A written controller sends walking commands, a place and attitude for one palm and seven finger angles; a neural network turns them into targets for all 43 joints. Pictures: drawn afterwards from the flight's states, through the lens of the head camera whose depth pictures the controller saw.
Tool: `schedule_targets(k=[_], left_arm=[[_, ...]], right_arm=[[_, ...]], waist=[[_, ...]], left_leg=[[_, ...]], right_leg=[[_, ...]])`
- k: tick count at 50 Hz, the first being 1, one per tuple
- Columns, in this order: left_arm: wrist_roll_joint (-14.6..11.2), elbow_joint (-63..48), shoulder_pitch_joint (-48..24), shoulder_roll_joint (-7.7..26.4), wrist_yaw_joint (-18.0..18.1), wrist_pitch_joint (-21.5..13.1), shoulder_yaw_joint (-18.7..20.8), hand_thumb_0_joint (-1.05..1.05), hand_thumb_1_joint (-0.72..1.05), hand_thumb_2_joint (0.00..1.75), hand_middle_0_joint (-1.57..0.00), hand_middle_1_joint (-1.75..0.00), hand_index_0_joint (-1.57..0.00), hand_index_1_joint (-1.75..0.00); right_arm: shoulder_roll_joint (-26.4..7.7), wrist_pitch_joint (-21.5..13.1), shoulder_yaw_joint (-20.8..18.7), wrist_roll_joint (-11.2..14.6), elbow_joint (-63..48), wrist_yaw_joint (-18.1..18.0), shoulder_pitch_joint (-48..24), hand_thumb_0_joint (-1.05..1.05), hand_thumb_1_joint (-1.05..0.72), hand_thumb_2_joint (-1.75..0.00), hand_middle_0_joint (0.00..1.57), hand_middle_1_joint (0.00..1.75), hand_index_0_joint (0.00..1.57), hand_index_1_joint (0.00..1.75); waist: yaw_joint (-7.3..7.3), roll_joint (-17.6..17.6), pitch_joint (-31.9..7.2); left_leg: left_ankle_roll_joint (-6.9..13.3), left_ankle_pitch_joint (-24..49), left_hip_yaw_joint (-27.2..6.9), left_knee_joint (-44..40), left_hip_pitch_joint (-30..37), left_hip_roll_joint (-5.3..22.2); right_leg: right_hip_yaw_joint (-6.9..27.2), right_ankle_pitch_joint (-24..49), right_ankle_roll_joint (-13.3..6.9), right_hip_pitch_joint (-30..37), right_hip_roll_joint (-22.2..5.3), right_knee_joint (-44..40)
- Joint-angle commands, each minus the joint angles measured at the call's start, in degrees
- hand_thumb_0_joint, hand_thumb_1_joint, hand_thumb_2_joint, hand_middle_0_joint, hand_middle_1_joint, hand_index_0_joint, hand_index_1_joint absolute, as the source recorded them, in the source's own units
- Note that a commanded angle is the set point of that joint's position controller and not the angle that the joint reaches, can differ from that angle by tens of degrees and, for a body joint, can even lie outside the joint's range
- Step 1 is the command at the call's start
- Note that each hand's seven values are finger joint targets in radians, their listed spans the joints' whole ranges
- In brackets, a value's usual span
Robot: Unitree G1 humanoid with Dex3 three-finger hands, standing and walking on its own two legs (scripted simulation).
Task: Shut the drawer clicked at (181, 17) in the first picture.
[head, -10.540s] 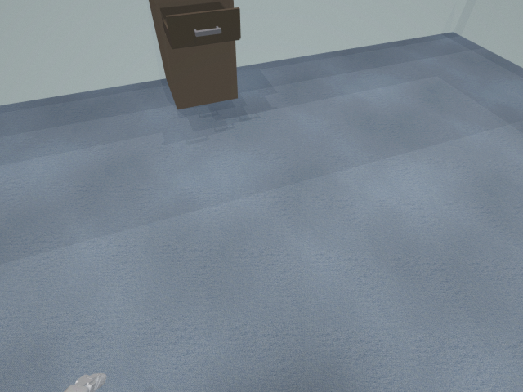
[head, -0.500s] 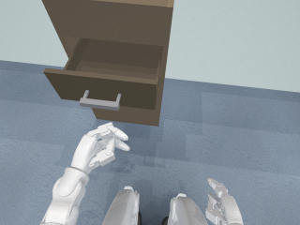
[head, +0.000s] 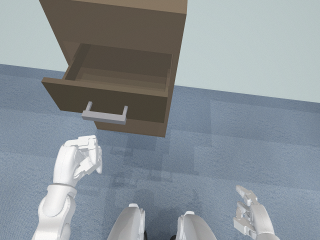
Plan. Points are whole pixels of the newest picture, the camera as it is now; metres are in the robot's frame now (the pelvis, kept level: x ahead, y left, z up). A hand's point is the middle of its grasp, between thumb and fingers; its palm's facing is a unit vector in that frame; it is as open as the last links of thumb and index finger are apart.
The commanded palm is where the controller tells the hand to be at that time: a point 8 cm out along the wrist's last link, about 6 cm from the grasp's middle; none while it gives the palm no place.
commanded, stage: raise the hand and make a fist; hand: left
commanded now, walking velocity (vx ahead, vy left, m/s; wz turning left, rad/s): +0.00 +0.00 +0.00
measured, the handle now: (106, 112) +0.49 +0.20 -0.08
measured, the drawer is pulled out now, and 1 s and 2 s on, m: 0.19 0.19 0.19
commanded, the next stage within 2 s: bring the fist close to the handle in 0.60 s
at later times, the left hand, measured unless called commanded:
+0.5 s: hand (100, 162) +0.29 +0.16 +0.01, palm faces -0.11 -0.99 -0.03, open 3.2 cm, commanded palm +0.28 +0.22 +0.02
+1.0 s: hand (107, 152) +0.33 +0.15 -0.01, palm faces -0.09 -0.99 -0.04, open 3.2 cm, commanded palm +0.31 +0.21 -0.01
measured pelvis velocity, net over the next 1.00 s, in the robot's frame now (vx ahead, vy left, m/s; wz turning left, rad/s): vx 0.00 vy -0.01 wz -0.01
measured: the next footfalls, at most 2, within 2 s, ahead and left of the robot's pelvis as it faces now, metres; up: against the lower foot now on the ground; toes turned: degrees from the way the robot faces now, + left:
none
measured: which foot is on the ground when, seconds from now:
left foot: down 0.00-1.00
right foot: down 0.00-1.00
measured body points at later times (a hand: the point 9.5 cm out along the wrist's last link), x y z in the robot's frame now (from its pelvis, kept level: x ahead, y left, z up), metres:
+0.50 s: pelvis +0.01 -0.01 +0.00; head +0.11 +0.01 +0.43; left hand +0.29 +0.22 +0.01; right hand +0.18 -0.25 -0.10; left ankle +0.05 +0.07 -0.62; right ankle +0.02 -0.10 -0.62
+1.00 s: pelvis +0.00 -0.01 -0.03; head +0.11 +0.01 +0.41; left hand +0.33 +0.21 -0.01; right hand +0.17 -0.26 -0.12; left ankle +0.05 +0.07 -0.62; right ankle +0.02 -0.10 -0.62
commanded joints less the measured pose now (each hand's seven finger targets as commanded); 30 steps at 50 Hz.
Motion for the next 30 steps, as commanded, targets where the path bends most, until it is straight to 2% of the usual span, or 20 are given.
schedule_targets(k=[1,3,5,8,9,10,12,13,14,17,18,19,22,23,24,25,26,27,29,30], left_arm=[[0.51,-4.44,-5.96,4.08,-3.09,-2.39,0.46,0.0,0.9,0.9,-1.4,-1.6,-1.4,-1.6],[0.11,-3.7,-7.82,4.19,-5.8,-1.25,-0.44,0.0,0.9,0.9,-1.4,-1.6,-1.4,-1.6],[-0.87,-6.45,-9.44,4.86,-7.26,-0.75,0.38,0.0,0.9,0.9,-1.4,-1.6,-1.4,-1.6],[-2.74,-10.62,-12.59,8.25,-6.81,-1.42,4.71,0.0,0.9,0.9,-1.4,-1.6,-1.4,-1.6],[-2.78,-12.1,-12.33,9.46,-6.1,-2.2,6.61,0.0,0.9,0.9,-1.4,-1.6,-1.4,-1.6],[-2.86,-12.55,-12.11,7.58,-5.68,-2.78,5.04,0.0,0.9,0.9,-1.4,-1.6,-1.4,-1.6],[-2.98,-11.28,-8.52,7.78,-4.57,-3.44,6.44,0.0,0.9,0.9,-1.4,-1.6,-1.4,-1.6],[-2.66,-9.57,-7.92,8.4,-4.45,-3.44,6.78,0.0,0.9,0.9,-1.4,-1.6,-1.4,-1.6],[-2.24,-8.26,-6.54,7.77,-4.55,-3.41,6.45,0.0,0.9,0.9,-1.4,-1.6,-1.4,-1.6],[-1.43,-6.41,-6.32,5.7,-5.61,-2.13,3.19,0.0,0.9,0.9,-1.4,-1.6,-1.4,-1.6],[-1.51,-5.43,-6.14,6.36,-6.27,-1.46,3.37,0.0,0.9,0.9,-1.4,-1.6,-1.4,-1.6],[-1.69,-6.18,-6.42,7.44,-6.71,-1.28,4.46,0.0,0.9,0.9,-1.4,-1.6,-1.4,-1.6],[-2.75,-9.23,-9.04,7.38,-7.04,-1.07,4.18,0.0,0.9,0.9,-1.4,-1.6,-1.4,-1.6],[-3.16,-9.91,-9.79,9.37,-6.85,-1.42,6.02,0.0,0.9,0.9,-1.4,-1.6,-1.4,-1.6],[-3.43,-11.18,-9.26,9.86,-6.49,-2.07,7.2,0.0,0.9,0.9,-1.4,-1.6,-1.4,-1.6],[-3.35,-11.76,-8.34,9.33,-6.1,-2.64,6.7,0.0,0.9,0.9,-1.4,-1.6,-1.4,-1.6],[-3.53,-12.0,-8.49,8.9,-5.59,-3.22,6.61,0.0,0.9,0.9,-1.4,-1.6,-1.4,-1.6],[-3.19,-11.48,-8.45,8.74,-5.09,-3.67,6.47,0.0,0.9,0.9,-1.4,-1.6,-1.4,-1.6],[-2.54,-9.73,-9.45,8.55,-4.54,-3.97,5.89,0.0,0.9,0.9,-1.4,-1.6,-1.4,-1.6],[-2.18,-7.84,-8.2,7.93,-4.52,-3.79,5.45,0.0,0.9,0.9,-1.4,-1.6,-1.4,-1.6]], right_arm=[[-9.0,-0.72,-3.15,0.41,-6.52,0.14,0.86,0.0,-0.9,-0.9,0.2,0.3,0.2,0.3],[-9.48,-0.35,-3.14,0.88,-7.14,-0.25,1.04,0.0,-0.9,-0.9,0.2,0.3,0.2,0.3],[-9.57,-0.29,-3.31,1.09,-7.45,-0.5,1.3,0.0,-0.9,-0.9,0.2,0.3,0.2,0.3],[-9.35,-0.52,-3.23,0.82,-6.89,-1.16,1.67,0.0,-0.9,-0.9,0.2,0.3,0.2,0.3],[-9.2,-0.58,-3.23,0.66,-6.7,-1.14,1.53,0.0,-0.9,-0.9,0.2,0.3,0.2,0.3],[-8.59,-0.75,-3.1,0.53,-6.58,-0.95,1.22,0.0,-0.9,-0.9,0.2,0.3,0.2,0.3],[-8.24,-0.68,-3.03,0.34,-6.4,-0.69,0.97,0.0,-0.9,-0.9,0.2,0.3,0.2,0.3],[-8.32,-0.48,-3.05,0.33,-6.11,-0.73,1.18,0.0,-0.9,-0.9,0.2,0.3,0.2,0.3],[-8.23,-0.28,-3.05,0.35,-6.14,-0.5,0.91,0.0,-0.9,-0.9,0.2,0.3,0.2,0.3],[-8.69,0.27,-3.15,0.63,-6.55,-0.07,0.79,0.0,-0.9,-0.9,0.2,0.3,0.2,0.3],[-9.0,0.48,-3.26,0.87,-6.73,-0.23,0.92,0.0,-0.9,-0.9,0.2,0.3,0.2,0.3],[-9.25,0.63,-3.35,1.0,-6.96,-0.31,0.97,0.0,-0.9,-0.9,0.2,0.3,0.2,0.3],[-9.14,0.49,-3.38,1.24,-7.25,-0.79,0.9,0.0,-0.9,-0.9,0.2,0.3,0.2,0.3],[-9.32,0.41,-3.28,1.19,-6.94,-1.03,1.31,0.0,-0.9,-0.9,0.2,0.3,0.2,0.3],[-9.14,0.28,-3.34,1.08,-7.0,-1.06,1.3,0.0,-0.9,-0.9,0.2,0.3,0.2,0.3],[-8.94,0.06,-3.3,1.02,-7.04,-1.04,1.04,0.0,-0.9,-0.9,0.2,0.3,0.2,0.3],[-8.78,-0.08,-3.27,0.96,-6.79,-1.02,1.11,0.0,-0.9,-0.9,0.2,0.3,0.2,0.3],[-8.74,-0.19,-3.17,0.84,-6.54,-0.98,0.93,0.0,-0.9,-0.9,0.2,0.3,0.2,0.3],[-8.84,-0.14,-3.09,0.59,-5.99,-0.81,1.23,0.0,-0.9,-0.9,0.2,0.3,0.2,0.3],[-9.0,-0.09,-3.16,0.63,-5.92,-0.7,1.3,0.0,-0.9,-0.9,0.2,0.3,0.2,0.3]], waist=[[-1.25,1.06,-14.48],[-1.52,1.13,-14.18],[-0.98,2.19,-18.12],[-0.44,2.98,-21.38],[0.48,3.86,-22.77],[0.25,4.86,-22.57],[0.84,2.72,-21.57],[0.5,1.67,-20.42],[0.72,2.3,-19.26],[-0.19,2.27,-17.77],[-0.6,0.8,-17.09],[-0.11,0.98,-17.92],[-0.63,1.74,-19.41],[-0.45,2.29,-19.17],[0.31,2.33,-20.47],[0.3,3.46,-20.59],[0.09,2.89,-20.53],[0.2,4.1,-19.33],[-0.54,3.9,-18.25],[-0.79,2.66,-17.38]], left_leg=[[-3.12,11.6,-7.79,-10.24,15.86,0.78],[-2.95,10.6,-8.02,-10.54,16.24,0.79],[-3.2,12.99,-8.6,-10.59,19.38,0.9],[-3.32,17.36,-8.54,-9.4,21.28,0.82],[-3.73,19.28,-8.79,-9.57,22.65,0.99],[-3.8,20.43,-8.6,-9.33,23.18,0.89],[-3.65,19.66,-8.12,-9.14,20.56,0.82],[-3.39,19.88,-7.87,-8.61,19.24,0.84],[-3.42,18.76,-7.5,-8.75,18.27,0.74],[-3.21,15.06,-7.47,-9.29,16.51,0.67],[-2.84,14.53,-7.34,-9.02,15.79,0.71],[-2.8,14.07,-6.98,-9.17,15.44,0.54],[-2.52,12.96,-6.79,-9.22,15.89,0.46],[-2.6,13.53,-7.0,-9.04,16.2,0.59],[-2.69,14.56,-6.82,-9.18,16.9,0.5],[-2.78,14.95,-6.86,-9.24,17.45,0.56],[-2.79,14.98,-7.05,-9.14,17.61,0.65],[-2.91,14.33,-6.98,-9.25,17.25,0.68],[-2.86,13.95,-7.28,-8.84,16.8,0.77],[-2.82,12.59,-7.26,-8.83,15.87,0.8]], right_leg=[[4.55,9.68,0.59,3.87,0.75,-8.48],[4.58,8.98,0.37,3.63,0.93,-8.8],[4.37,10.41,0.49,4.28,0.75,-8.57],[4.49,13.5,0.46,5.32,1.01,-7.64],[4.41,14.25,0.35,5.34,0.93,-7.26],[4.48,14.86,0.36,5.08,0.81,-7.18],[4.62,14.79,0.43,6.38,0.85,-7.07],[4.6,15.48,0.33,6.37,1.07,-6.82],[4.68,14.83,0.4,6.12,0.97,-6.9],[4.7,12.24,0.55,5.39,0.7,-7.49],[4.94,12.25,0.52,5.5,0.96,-7.77],[5.19,12.2,0.57,6.58,0.86,-8.01],[5.82,11.37,0.79,7.57,0.68,-9.04],[5.71,11.56,0.52,7.26,1.0,-8.65],[5.81,12.36,0.55,8.26,0.97,-8.58],[5.77,12.37,0.5,7.93,0.9,-8.47],[5.63,12.2,0.6,7.35,0.93,-8.36],[5.56,11.28,0.5,6.46,0.87,-8.32],[5.21,10.72,0.47,4.68,1.1,-7.78],[5.23,9.74,0.63,4.32,1.01,-8.0]])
